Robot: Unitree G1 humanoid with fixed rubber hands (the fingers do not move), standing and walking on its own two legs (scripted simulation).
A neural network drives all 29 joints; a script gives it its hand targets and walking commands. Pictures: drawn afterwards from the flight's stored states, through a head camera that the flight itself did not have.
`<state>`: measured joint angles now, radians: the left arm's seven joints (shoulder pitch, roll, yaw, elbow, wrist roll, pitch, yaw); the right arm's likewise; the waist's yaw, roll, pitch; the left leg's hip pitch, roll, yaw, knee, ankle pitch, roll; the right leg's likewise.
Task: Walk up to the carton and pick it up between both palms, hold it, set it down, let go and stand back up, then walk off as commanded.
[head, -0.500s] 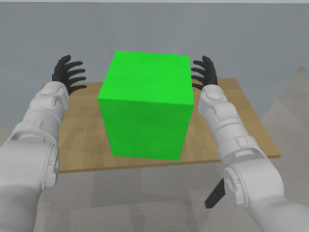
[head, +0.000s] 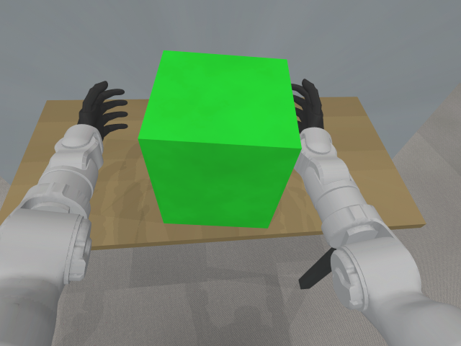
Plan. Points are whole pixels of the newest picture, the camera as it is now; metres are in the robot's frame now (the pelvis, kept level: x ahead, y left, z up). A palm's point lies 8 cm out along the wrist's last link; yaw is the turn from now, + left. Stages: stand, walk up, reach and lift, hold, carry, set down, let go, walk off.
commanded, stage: reach and lift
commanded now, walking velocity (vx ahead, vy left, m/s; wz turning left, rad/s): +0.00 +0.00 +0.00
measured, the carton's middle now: (220, 147) +0.45 -0.05 +0.07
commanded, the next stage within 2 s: none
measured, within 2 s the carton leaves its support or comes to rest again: leaves its support in 1.86 s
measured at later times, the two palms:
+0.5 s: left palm (116, 132) +0.48 +0.13 +0.10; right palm (294, 133) +0.42 -0.17 +0.12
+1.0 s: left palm (113, 137) +0.47 +0.14 +0.10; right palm (292, 142) +0.40 -0.16 +0.12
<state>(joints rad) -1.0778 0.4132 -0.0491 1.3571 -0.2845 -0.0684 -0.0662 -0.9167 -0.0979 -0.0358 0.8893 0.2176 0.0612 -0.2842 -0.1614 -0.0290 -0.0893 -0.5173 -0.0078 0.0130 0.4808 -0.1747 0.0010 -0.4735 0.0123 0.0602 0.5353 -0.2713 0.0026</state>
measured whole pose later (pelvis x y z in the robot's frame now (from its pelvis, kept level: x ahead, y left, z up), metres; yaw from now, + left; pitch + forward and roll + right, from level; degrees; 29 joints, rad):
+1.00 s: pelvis -0.01 +0.00 +0.00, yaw +0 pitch +11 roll +0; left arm -1.05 0.27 0.30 1.36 0.18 -0.14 -0.08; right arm -0.87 0.16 -0.47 0.89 -0.22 -0.09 -0.21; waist -0.16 -0.05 -0.10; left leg -0.50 -0.01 0.01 0.48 -0.17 0.00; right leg -0.45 0.01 0.06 0.52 -0.26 0.01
